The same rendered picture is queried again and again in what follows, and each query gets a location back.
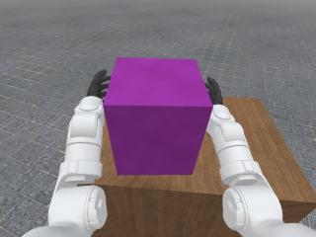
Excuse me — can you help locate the robot left upper arm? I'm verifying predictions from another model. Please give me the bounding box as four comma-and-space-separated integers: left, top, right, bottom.
22, 185, 108, 237

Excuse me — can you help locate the carton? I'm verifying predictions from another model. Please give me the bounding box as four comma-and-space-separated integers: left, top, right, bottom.
103, 57, 213, 176

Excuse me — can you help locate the left robot hand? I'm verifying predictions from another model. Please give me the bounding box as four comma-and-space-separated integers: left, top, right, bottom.
86, 69, 112, 103

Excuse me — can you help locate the robot left forearm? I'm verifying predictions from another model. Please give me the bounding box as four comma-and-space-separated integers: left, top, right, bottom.
47, 96, 105, 224

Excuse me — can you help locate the pedestal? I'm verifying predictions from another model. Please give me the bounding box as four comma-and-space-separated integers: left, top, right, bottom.
77, 96, 316, 237

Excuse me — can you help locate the robot right forearm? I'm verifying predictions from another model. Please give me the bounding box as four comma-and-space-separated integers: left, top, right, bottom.
206, 105, 282, 216

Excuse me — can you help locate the right robot hand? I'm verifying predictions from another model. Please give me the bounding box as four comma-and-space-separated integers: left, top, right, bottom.
204, 77, 223, 106

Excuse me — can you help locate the robot right upper arm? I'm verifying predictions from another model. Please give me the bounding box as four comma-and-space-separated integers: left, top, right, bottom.
222, 185, 316, 237

